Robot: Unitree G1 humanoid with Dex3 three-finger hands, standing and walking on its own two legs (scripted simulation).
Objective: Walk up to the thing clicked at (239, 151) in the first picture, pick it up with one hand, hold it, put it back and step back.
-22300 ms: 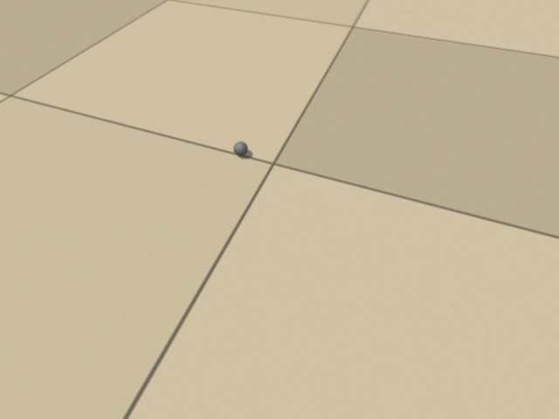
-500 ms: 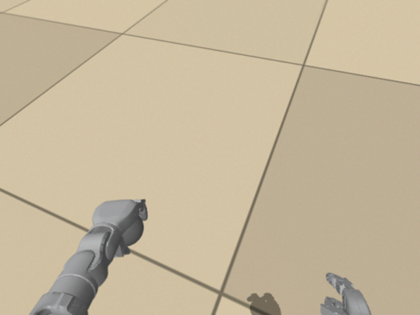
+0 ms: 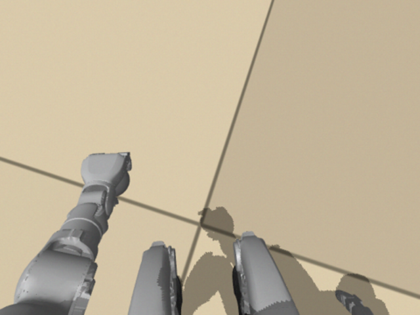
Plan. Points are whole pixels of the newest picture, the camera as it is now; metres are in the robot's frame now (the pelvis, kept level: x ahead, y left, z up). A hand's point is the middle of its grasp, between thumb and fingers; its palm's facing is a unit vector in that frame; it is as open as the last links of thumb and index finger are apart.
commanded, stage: crouch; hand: left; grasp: from above
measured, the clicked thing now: (112, 180) +0.41 +0.20 -0.13
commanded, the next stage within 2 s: lower in 1.26 s
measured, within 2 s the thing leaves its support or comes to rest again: neither
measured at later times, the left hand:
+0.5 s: hand (133, 199) +0.41 +0.20 -0.31, palm faces -0.44 +0.00 -0.90, open 9.8 cm
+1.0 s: hand (140, 202) +0.42 +0.19 -0.39, palm faces -0.44 -0.01 -0.90, open 9.8 cm
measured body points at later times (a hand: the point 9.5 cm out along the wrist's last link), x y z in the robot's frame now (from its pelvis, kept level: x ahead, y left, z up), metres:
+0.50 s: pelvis -0.02 -0.01 -0.15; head +0.20 +0.02 +0.25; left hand +0.43 +0.19 -0.26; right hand +0.06 -0.28 -0.28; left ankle +0.06 +0.12 -0.56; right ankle +0.07 -0.14 -0.56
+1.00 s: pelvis -0.03 -0.01 -0.22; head +0.19 +0.02 +0.17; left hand +0.44 +0.19 -0.34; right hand +0.03 -0.28 -0.34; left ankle +0.06 +0.12 -0.56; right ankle +0.07 -0.14 -0.56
